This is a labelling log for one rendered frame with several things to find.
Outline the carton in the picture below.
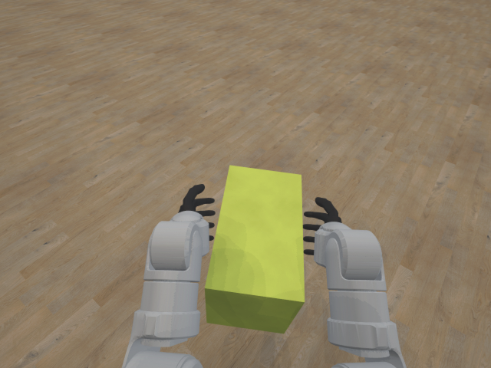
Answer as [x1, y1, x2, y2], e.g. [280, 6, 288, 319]
[205, 165, 305, 334]

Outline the robot left forearm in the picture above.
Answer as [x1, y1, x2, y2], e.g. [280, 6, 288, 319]
[122, 211, 209, 368]

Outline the left robot upper arm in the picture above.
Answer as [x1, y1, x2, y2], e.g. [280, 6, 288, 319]
[126, 350, 203, 368]

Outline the robot right forearm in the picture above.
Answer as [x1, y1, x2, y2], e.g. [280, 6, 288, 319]
[314, 222, 407, 368]

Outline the left robot hand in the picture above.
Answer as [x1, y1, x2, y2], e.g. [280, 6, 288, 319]
[178, 184, 216, 241]

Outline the right robot hand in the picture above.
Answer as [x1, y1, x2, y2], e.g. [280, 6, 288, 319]
[303, 197, 342, 255]

